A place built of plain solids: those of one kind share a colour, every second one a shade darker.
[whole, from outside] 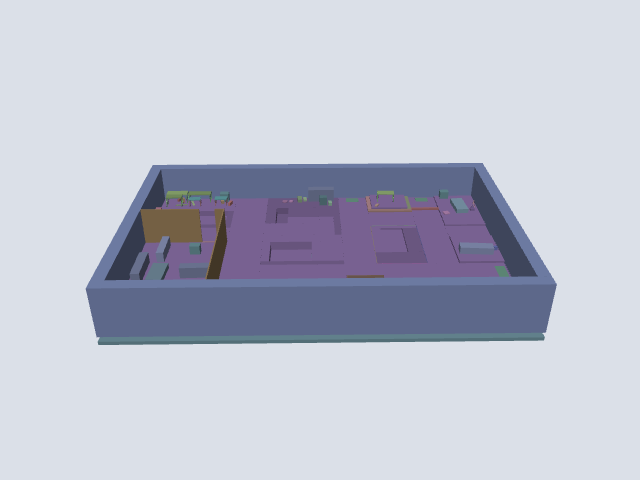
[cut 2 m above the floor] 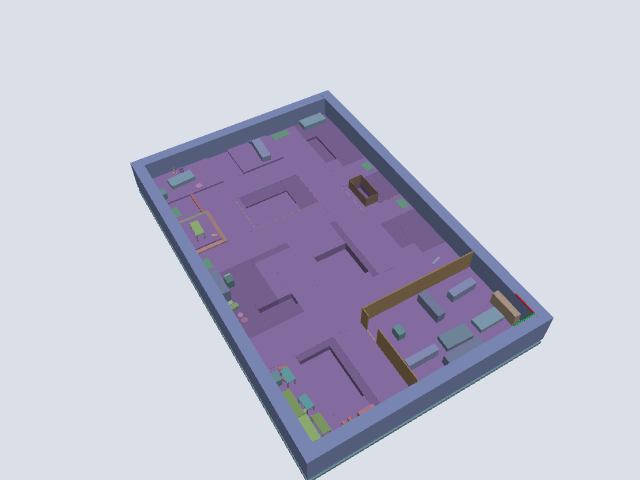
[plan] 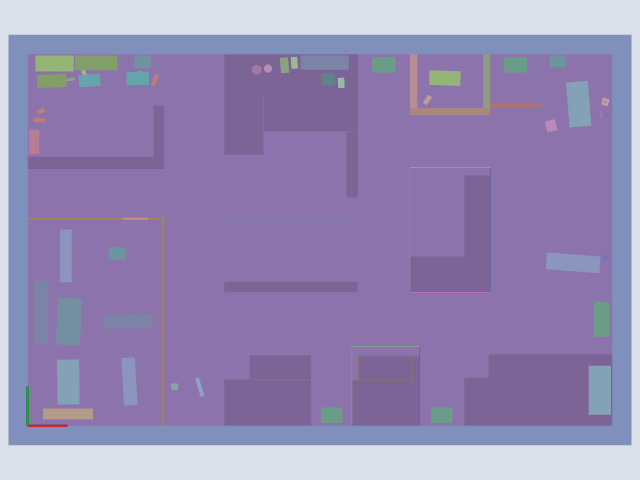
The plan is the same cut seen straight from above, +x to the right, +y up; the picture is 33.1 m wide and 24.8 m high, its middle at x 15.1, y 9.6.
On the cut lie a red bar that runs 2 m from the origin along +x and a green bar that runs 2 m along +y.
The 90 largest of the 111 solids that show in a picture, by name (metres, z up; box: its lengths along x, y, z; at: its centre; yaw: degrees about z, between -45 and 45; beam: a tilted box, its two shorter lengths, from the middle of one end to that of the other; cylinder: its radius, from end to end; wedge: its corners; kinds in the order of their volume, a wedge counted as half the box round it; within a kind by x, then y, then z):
{
 "floor_1": {"box": [1.8, 2.65, 1.0], "at": [0.9, 15.22, -0.5]},
 "floor_2": {"box": [7.05, 10.75, 1.0], "at": [3.52, 5.38, -0.5]},
 "floor_3": {"box": [7.05, 2.5, 1.0], "at": [3.52, 12.0, -0.5]},
 "floor_4": {"box": [7.05, 0.65, 1.0], "at": [3.52, 13.57, -0.5]},
 "floor_5": {"box": [7.05, 2.65, 1.0], "at": [3.52, 17.88, -0.5]},
 "floor_6": {"box": [4.7, 2.65, 0.79], "at": [4.15, 15.22, -0.93]},
 "floor_7": {"box": [0.55, 2.65, 1.0], "at": [6.78, 15.22, -0.5]},
 "floor_8": {"box": [3.1, 19.2, 1.0], "at": [8.6, 9.6, -0.5]},
 "floor_9": {"box": [0.7, 3.15, 1.0], "at": [10.5, 9.03, -0.5]},
 "floor_10": {"box": [0.95, 3.05, 1.0], "at": [10.62, 15.53, -0.5]},
 "floor_11": {"box": [1.3, 1.25, 1.0], "at": [10.8, 3.02, -0.5]},
 "floor_12": {"box": [1.1, 3.05, 0.69], "at": [11.65, 15.53, -0.97]},
 "floor_13": {"box": [4.5, 2.4, 1.0], "at": [12.4, 1.2, -0.5]},
 "floor_14": {"box": [4.5, 0.45, 1.0], "at": [12.4, 3.88, -0.5]},
 "floor_15": {"box": [3.55, 3.15, 0.53], "at": [12.62, 9.03, -1.05]},
 "floor_16": {"box": [4.95, 2.2, 1.0], "at": [12.62, 12.9, -0.5]},
 "floor_17": {"box": [2.6, 1.25, 1.32], "at": [12.75, 3.02, -0.66]},
 "floor_18": {"box": [6.9, 0.55, 1.0], "at": [13.6, 7.17, -0.5]},
 "floor_19": {"box": [6.9, 1.2, 1.0], "at": [13.6, 11.2, -0.5]},
 "floor_20": {"box": [6.9, 2.15, 1.0], "at": [13.6, 18.12, -0.5]},
 "floor_21": {"box": [2.9, 1.2, 1.0], "at": [13.65, 14.6, -0.5]},
 "floor_22": {"box": [0.6, 1.25, 1.0], "at": [14.35, 3.02, -0.5]},
 "floor_23": {"box": [4.85, 1.85, 1.0], "at": [14.62, 16.12, -0.5]},
 "floor_24": {"box": [2.1, 4.1, 1.0], "at": [15.7, 2.05, -0.5]},
 "floor_25": {"box": [2.65, 3.15, 1.0], "at": [15.72, 9.03, -0.5]},
 "floor_26": {"box": [1.35, 3.4, 1.32], "at": [15.78, 13.5, -0.66]},
 "floor_27": {"box": [0.6, 3.4, 1.0], "at": [16.75, 13.5, -0.5]},
 "floor_28": {"box": [0.35, 1.25, 1.0], "at": [16.93, 2.98, -0.5]},
 "floor_29": {"box": [2.7, 12.3, 1.0], "at": [18.4, 13.05, -0.5]},
 "floor_30": {"box": [2.75, 1.25, 0.7], "at": [18.48, 2.98, -0.97]},
 "floor_31": {"box": [3.5, 2.35, 1.0], "at": [18.5, 1.18, -0.5]},
 "floor_32": {"box": [3.5, 0.5, 1.0], "at": [18.5, 3.85, -0.5]},
 "floor_33": {"box": [0.4, 1.25, 1.0], "at": [20.05, 2.98, -0.5]},
 "floor_34": {"box": [20.05, 2.8, 1.0], "at": [20.18, 5.5, -0.5]},
 "floor_35": {"box": [0.85, 4.2, 1.0], "at": [20.18, 10.85, -0.5]},
 "floor_36": {"box": [2.3, 4.1, 1.0], "at": [21.4, 2.05, -0.5]},
 "floor_37": {"box": [1.95, 4.2, 1.15], "at": [21.57, 10.85, -0.75]},
 "floor_38": {"box": [4.15, 1.85, 1.0], "at": [21.82, 7.83, -0.5]},
 "floor_39": {"box": [4.15, 0.4, 1.0], "at": [21.82, 13.15, -0.5]},
 "floor_40": {"box": [4.15, 2.7, 1.0], "at": [21.82, 14.7, -0.5]},
 "floor_41": {"box": [3.41, 2.78, 1.3], "at": [21.82, 17.81, -0.35]},
 "floor_42": {"box": [1.25, 1.2, 1.0], "at": [23.18, 3.1, -0.5]},
 "floor_43": {"box": [1.35, 4.2, 1.0], "at": [23.23, 10.85, -0.5]},
 "floor_44": {"box": [2.6, 12.3, 1.0], "at": [25.2, 13.05, -0.5]},
 "floor_45": {"box": [3.85, 1.2, 1.09], "at": [25.73, 3.1, -0.78]},
 "floor_46": {"box": [7.65, 2.5, 1.0], "at": [26.38, 1.25, -0.5]},
 "floor_47": {"box": [7.65, 0.4, 1.0], "at": [26.38, 3.9, -0.5]},
 "floor_48": {"box": [3.7, 4.25, 1.18], "at": [28.35, 9.03, -0.41]},
 "floor_49": {"box": [3.7, 2.1, 1.0], "at": [28.35, 12.2, -0.5]},
 "floor_50": {"box": [3.7, 5.95, 1.15], "at": [28.35, 16.23, -0.42]},
 "floor_51": {"box": [2.55, 1.2, 1.0], "at": [28.93, 3.1, -0.5]},
 "wall_1": {"box": [1.0, 19.2, 4.2], "at": [-0.5, 9.6, 1.1]},
 "wall_2": {"box": [32.2, 1.0, 4.2], "at": [15.1, -0.5, 1.1]},
 "wall_3": {"box": [32.2, 1.0, 4.2], "at": [15.1, 19.7, 1.1]},
 "wall_4": {"box": [1.0, 19.2, 4.2], "at": [30.7, 9.6, 1.1]},
 "floor_base_1": {"box": [32.2, 21.2, 0.3], "at": [15.1, 9.6, -1.57]},
 "board_stack_1": {"box": [0.73, 3.25, 0.95], "at": [0.69, 5.87, 0.47]},
 "board_stack_2": {"box": [0.61, 2.73, 0.91], "at": [1.97, 8.78, 0.46], "yaw": -0.3},
 "board_stack_3": {"box": [2.47, 0.73, 0.94], "at": [5.2, 5.41, 0.47], "yaw": 1.5},
 "board_stack_4": {"box": [0.7, 2.46, 0.83], "at": [5.25, 2.29, 0.41], "yaw": 3.4},
 "board_stack_5": {"box": [2.48, 0.74, 1.24], "at": [15.34, 18.76, 0.62]},
 "board_stack_6": {"box": [2.78, 0.87, 0.6], "at": [28.18, 8.42, 0.48], "yaw": -4.2},
 "part_1": {"box": [4.91, 0.1, 3.25], "at": [2.46, 10.7, 1.57]},
 "part_2": {"box": [0.84, 0.1, 3.25], "at": [6.63, 10.7, 1.57]},
 "part_3": {"box": [0.1, 10.65, 3.25], "at": [7.0, 5.33, 1.57]},
 "sheet_stack_1": {"box": [1.15, 2.32, 0.43], "at": [2.09, 2.26, 0.21], "yaw": 0.7},
 "sheet_stack_2": {"box": [1.25, 2.43, 0.45], "at": [2.13, 5.39, 0.23], "yaw": -2.6},
 "sheet_stack_3": {"box": [1.12, 2.33, 0.42], "at": [28.46, 16.62, 0.36], "yaw": 4.4},
 "sheet_stack_4": {"box": [1.15, 2.53, 0.49], "at": [29.55, 1.84, 0.24]},
 "step_terS_tread_1": {"box": [4.15, 0.37, 1.15], "at": [21.82, 16.23, -0.42]},
 "bar_rack_1": {"box": [2.59, 0.56, 1.2], "at": [2.08, 0.61, 0.6]},
 "offcut_bin_1": {"box": [0.86, 0.63, 0.79], "at": [4.61, 8.9, 0.4], "yaw": -0.6},
 "offcut_bin_2": {"box": [0.83, 0.65, 0.82], "at": [5.94, 18.8, 0.41]},
 "offcut_bin_3": {"box": [0.71, 0.59, 0.79], "at": [15.53, 17.89, 0.4], "yaw": 1.1},
 "offcut_bin_4": {"box": [0.81, 0.6, 0.7], "at": [27.38, 18.83, 0.5]},
 "step_terE_tread_1": {"box": [0.37, 2.78, 1.15], "at": [23.71, 17.81, -0.42]},
 "step_terW_tread_1": {"box": [0.37, 2.78, 1.15], "at": [19.94, 17.81, -0.42]},
 "tool_cabinet_1": {"box": [0.53, 1.26, 1.07], "at": [0.34, 14.67, 0.53]},
 "workbench_top_1": {"box": [1.5, 0.67, 0.08], "at": [1.23, 17.82, 0.94], "yaw": 1.7},
 "workbench_top_2": {"box": [1.98, 0.82, 0.08], "at": [1.39, 18.72, 0.86]},
 "workbench_top_3": {"box": [2.18, 0.76, 0.08], "at": [3.53, 18.75, 0.81]},
 "workbench_top_4": {"box": [1.61, 0.76, 0.06], "at": [21.55, 17.97, 1.12], "yaw": -2.2},
 "rail_1": {"box": [2.83, 0.04, 1.05], "at": [18.48, 2.33, 0.52]},
 "rail_2": {"box": [2.83, 0.04, 1.05], "at": [18.48, 3.62, 0.52]},
 "low_mat_1": {"box": [1.2, 0.8, 0.06], "at": [25.2, 18.65, -0.02]},
 "low_mat_2": {"box": [0.8, 1.8, 0.06], "at": [29.65, 5.5, -0.02]},
 "step_hump_1": {"box": [2.6, 0.22, 0.23], "at": [25.2, 16.53, 0.07]},
 "sawhorses_top_1": {"box": [1.12, 0.63, 0.08], "at": [3.2, 17.84, 0.67], "yaw": 4.8},
 "sawhorses_top_2": {"box": [1.16, 0.68, 0.08], "at": [5.68, 17.95, 0.67], "yaw": 0.7},
 "sack_1": {"box": [0.43, 0.81, 0.31], "at": [13.27, 18.63, 0.15], "yaw": 5.3}
}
